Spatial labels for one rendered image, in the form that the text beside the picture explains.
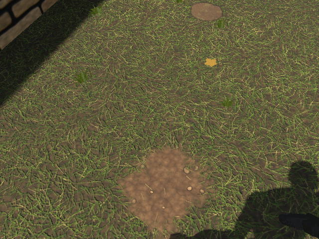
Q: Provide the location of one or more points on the right robot hand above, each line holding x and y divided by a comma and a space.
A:
308, 222

